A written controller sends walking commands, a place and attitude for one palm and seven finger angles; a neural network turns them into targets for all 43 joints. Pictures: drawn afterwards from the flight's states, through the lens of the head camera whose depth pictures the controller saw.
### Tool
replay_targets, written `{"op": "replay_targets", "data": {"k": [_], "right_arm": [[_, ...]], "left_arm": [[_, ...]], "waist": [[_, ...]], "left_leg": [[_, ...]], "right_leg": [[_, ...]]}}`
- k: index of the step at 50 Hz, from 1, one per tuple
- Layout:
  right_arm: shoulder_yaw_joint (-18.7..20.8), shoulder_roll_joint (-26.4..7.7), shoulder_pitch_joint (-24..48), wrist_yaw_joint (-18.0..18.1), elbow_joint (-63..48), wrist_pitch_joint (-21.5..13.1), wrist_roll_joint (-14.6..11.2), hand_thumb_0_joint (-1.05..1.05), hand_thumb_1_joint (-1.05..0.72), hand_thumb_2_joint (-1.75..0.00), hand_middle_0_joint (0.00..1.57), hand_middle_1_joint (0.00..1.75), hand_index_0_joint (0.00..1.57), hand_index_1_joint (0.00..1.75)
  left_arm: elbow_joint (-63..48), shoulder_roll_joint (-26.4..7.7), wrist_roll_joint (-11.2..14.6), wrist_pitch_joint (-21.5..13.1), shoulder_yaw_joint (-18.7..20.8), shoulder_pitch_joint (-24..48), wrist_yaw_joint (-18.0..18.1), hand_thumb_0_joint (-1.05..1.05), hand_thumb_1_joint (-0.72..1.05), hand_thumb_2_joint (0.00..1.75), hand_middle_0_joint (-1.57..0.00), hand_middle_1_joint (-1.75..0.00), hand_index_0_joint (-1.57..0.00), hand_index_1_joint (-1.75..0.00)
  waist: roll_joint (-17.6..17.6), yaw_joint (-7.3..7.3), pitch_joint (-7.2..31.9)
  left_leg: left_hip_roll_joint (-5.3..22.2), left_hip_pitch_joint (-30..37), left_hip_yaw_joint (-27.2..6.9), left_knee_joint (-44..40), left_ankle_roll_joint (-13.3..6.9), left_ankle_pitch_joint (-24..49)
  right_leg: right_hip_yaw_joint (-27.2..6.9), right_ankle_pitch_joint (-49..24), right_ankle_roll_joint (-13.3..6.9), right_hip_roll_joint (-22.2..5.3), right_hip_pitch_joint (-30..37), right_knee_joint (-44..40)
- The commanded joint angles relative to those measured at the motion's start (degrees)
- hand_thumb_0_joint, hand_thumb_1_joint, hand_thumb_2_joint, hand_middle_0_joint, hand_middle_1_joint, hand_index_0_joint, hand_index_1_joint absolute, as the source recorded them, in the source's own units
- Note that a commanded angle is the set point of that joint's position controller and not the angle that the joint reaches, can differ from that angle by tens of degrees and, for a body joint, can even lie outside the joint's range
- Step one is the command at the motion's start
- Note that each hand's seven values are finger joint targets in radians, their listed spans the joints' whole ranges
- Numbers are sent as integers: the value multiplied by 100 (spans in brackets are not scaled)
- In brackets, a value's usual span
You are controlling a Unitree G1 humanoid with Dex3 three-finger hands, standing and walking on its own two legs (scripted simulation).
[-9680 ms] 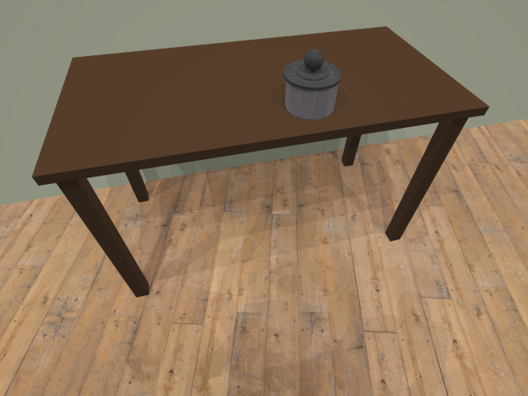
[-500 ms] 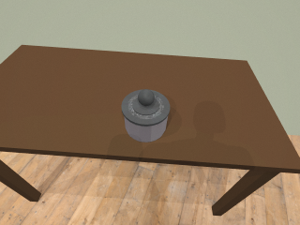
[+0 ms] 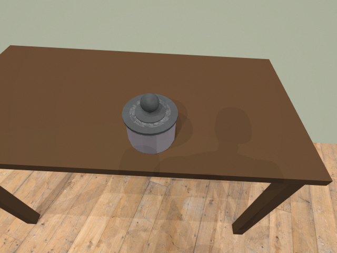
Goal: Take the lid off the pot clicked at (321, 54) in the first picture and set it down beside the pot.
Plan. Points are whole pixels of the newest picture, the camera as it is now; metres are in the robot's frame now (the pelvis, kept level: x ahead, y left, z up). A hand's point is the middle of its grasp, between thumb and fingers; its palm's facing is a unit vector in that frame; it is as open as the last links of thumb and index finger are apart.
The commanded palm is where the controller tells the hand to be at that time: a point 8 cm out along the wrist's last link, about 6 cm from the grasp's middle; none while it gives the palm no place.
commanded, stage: shuffle to correct the standing spot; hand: left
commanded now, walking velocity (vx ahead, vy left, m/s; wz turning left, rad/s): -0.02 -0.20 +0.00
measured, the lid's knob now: (149, 102) +0.47 +0.08 +0.10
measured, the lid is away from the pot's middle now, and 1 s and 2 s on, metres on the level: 0.00 0.00 0.00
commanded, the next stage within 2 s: come to a stop and stand still in 0.02 s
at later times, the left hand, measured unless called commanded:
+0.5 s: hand out of the picture -0.01 +0.17 -0.17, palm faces +0.03 -0.98 -0.17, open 7.3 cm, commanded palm none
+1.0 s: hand out of the picture +0.01 +0.22 -0.17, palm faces +0.04 -0.98 -0.20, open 7.4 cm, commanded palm none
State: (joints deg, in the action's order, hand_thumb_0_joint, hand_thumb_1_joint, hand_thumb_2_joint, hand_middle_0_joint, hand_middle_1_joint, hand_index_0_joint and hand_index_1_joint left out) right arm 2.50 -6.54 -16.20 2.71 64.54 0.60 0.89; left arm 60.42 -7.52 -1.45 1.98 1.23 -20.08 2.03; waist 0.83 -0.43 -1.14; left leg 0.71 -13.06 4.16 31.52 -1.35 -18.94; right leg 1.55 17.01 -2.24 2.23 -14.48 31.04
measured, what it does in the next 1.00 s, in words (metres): shifts its weight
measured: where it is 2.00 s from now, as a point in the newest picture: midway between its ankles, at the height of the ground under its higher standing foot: outside the picture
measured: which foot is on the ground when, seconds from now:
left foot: down 0.00-1.00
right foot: down 0.00-1.00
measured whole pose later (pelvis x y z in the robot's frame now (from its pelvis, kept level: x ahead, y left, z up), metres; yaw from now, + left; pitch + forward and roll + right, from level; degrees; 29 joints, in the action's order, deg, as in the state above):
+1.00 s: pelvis +0.01 +0.06 +0.00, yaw +0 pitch +0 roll +0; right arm -0.6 -8.9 -17.7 1.7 61.1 -1.5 0.8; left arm 61.1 -8.4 -0.6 0.3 -0.5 -17.4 2.6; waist -0.2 0.0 -1.2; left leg -4.7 -9.2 4.8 27.0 -5.9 -17.8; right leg -0.1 17.3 1.6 -2.7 -11.7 29.5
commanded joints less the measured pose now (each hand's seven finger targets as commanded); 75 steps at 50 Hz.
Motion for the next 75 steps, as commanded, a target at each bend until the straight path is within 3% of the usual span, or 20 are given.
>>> {"op": "replay_targets", "data": {"k": [1, 4, 6, 10, 14, 17, 21, 22, 23, 24, 25, 26, 27, 30, 31, 34, 40, 45, 56, 75], "right_arm": [[97, -587, -365, 70, -233, -27, -6, 0, -90, -90, 20, 30, 20, 30], [58, -498, -399, 72, -255, 11, -13, 0, -90, -90, 20, 30, 20, 30], [49, -444, -462, 77, -239, 32, -24, 0, -90, -90, 20, 30, 20, 30], [-96, -217, -422, 35, -203, -21, -56, 0, -90, -90, 20, 30, 20, 30], [-187, -224, -501, -3, -89, -158, -74, 0, -90, -90, 20, 30, 20, 30], [-195, -334, -513, -2, -113, -235, -100, 0, -90, -90, 20, 30, 20, 30], [-210, -365, -538, -26, -53, -254, -100, 0, -90, -90, 20, 30, 20, 30], [-95, -818, 67, -19, -495, -256, -106, 0, -90, -90, 20, 30, 20, 30], [-156, -458, -324, -64, -637, -134, -82, 0, -90, -90, 20, 30, 20, 30], [-148, -444, -460, -99, -665, -132, -67, 0, -90, -90, 20, 30, 20, 30], [-166, -465, -607, -127, -667, -158, -38, 0, -90, -90, 20, 30, 20, 30], [-159, -484, -633, -145, -690, -173, -5, 0, -90, -90, 20, 30, 20, 30], [-149, -611, -538, -141, -759, -197, 3, 0, -90, -90, 20, 30, 20, 30], [-182, -752, -460, -106, -833, -265, -9, 0, -90, -90, 20, 30, 20, 30], [-190, -765, -431, -106, -839, -273, -5, 0, -90, -90, 20, 30, 20, 30], [-184, -831, -458, -97, -818, -287, -9, 0, -90, -90, 20, 30, 20, 30], [-209, -844, -520, -71, -674, -326, -17, 0, -90, -90, 20, 30, 20, 30], [-225, -853, -510, -49, -563, -329, -21, 0, -90, -90, 20, 30, 20, 30], [-208, -804, -442, -19, -397, -329, -42, 0, -90, -90, 20, 30, 20, 30], [-224, -676, -447, -28, -143, -321, -62, 0, -90, -90, 20, 30, 20, 30]], "left_arm": [[-276, -534, -21, -26, 77, -498, 7, 0, 90, 90, -20, -30, -20, -30], [-375, -700, -25, -7, 120, -434, 12, 0, 90, 90, -20, -30, -20, -30], [-431, -781, -16, 7, 134, -353, 7, 0, 90, 90, -20, -30, -20, -30], [-324, -740, 43, -181, 79, -317, 67, 0, 90, 90, -20, -30, -20, -30], [-168, -674, 103, -310, -27, -265, 73, 0, 90, 90, -20, -30, -20, -30], [-104, -614, 123, -354, -85, -361, 82, 0, 90, 90, -20, -30, -20, -30], [-60, -553, 123, -362, -153, -338, 75, 0, 90, 90, -20, -30, -20, -30], [162, -875, 56, -408, -10, -507, 321, 0, 90, 90, -20, -30, -20, -30], [-145, -1127, 80, -471, 3, -337, 238, 0, 90, 90, -20, -30, -20, -30], [-229, -960, 61, -468, -36, -48, 177, 0, 90, 90, -20, -30, -20, -30], [-285, -840, 62, -478, -52, 96, 141, 0, 90, 90, -20, -30, -20, -30], [-305, -818, 76, -419, -56, 158, 84, 0, 90, 90, -20, -30, -20, -30], [-319, -679, 73, -365, -67, 166, 75, 0, 90, 90, -20, -30, -20, -30], [-208, -471, 50, -307, -137, -80, 66, 0, 90, 90, -20, -30, -20, -30], [-206, -507, 61, -281, -136, -70, 41, 0, 90, 90, -20, -30, -20, -30], [-189, -505, 49, -260, -139, -103, 53, 0, 90, 90, -20, -30, -20, -30], [-180, -565, 62, -253, -119, -105, 73, 0, 90, 90, -20, -30, -20, -30], [-131, -611, 74, -224, -109, -97, 80, 0, 90, 90, -20, -30, -20, -30], [-21, -621, 77, -239, -99, -157, 89, 0, 90, 90, -20, -30, -20, -30], [70, -556, 72, -272, -121, -249, 95, 0, 90, 90, -20, -30, -20, -30]], "waist": [[315, -8, -199], [532, -56, -165], [618, -82, -162], [98, -60, -266], [-439, 20, -346], [-296, 87, -37], [57, 81, -125], [-342, 127, -217], [-205, -114, 274], [-189, -205, 359], [-279, -260, 287], [-286, -158, 357], [-438, -117, -34], [-187, 69, -411], [-311, 104, -386], [-184, 114, -516], [0, 102, -288], [-250, 84, -265], [-87, 72, -130], [-85, 83, -248]], "left_leg": [[721, -335, -495, -303, -162, 494], [390, -336, -125, 209, -36, 156], [324, -303, -55, 365, 1, 20], [261, -265, -178, 176, 113, -22], [476, 29, -384, -601, 75, 1048], [567, 179, -457, -750, 45, 1653], [607, 260, -528, -987, -2, 1545], [392, 0, -35, 268, 232, 1073], [182, -220, -362, 309, 99, -245], [255, -5, -414, 46, 112, -104], [242, 114, -526, -271, 87, 289], [371, 186, -652, -454, -15, 326], [523, -155, -919, -698, -126, 351], [724, -515, -1243, -1104, -296, 641], [728, -477, -1322, -1228, -309, 574], [710, -444, -1326, -1337, -300, 551], [635, 49, -1165, -1190, -256, 1593], [617, 262, -1086, -1172, -208, 1964], [564, 578, -911, -956, -211, 2537], [547, 540, -820, -1064, -202, 2088]], "right_leg": [[-791, -1181, -16, -755, -40, -678], [-1214, -1083, -111, -1012, -94, -1073], [-1232, -1088, -190, -1065, -71, -1228], [-1456, -1207, -2, -1185, 116, -1580], [-944, -2063, 251, -894, 390, -1330], [-753, -2726, 262, -876, 795, -1134], [-640, -2256, 178, -837, 738, -1180], [-1029, -5394, 552, -1231, 514, -940], [-1208, -3565, 203, -1415, 761, -999], [-1023, -1644, -241, -1309, 378, -1061], [-907, -816, -320, -1082, 138, -942], [-710, -93, -273, -894, -1, -815], [-566, 146, -161, -692, -177, -663], [-334, -174, -72, -521, -4, -398], [-297, -157, -69, -509, 3, -349], [-292, -196, -42, -533, -32, -310], [-360, -535, -26, -635, 43, -337], [-342, -554, -1, -668, 46, -349], [-386, -1134, 4, -766, 217, -486], [-483, -1223, -2, -852, 288, -722]]}}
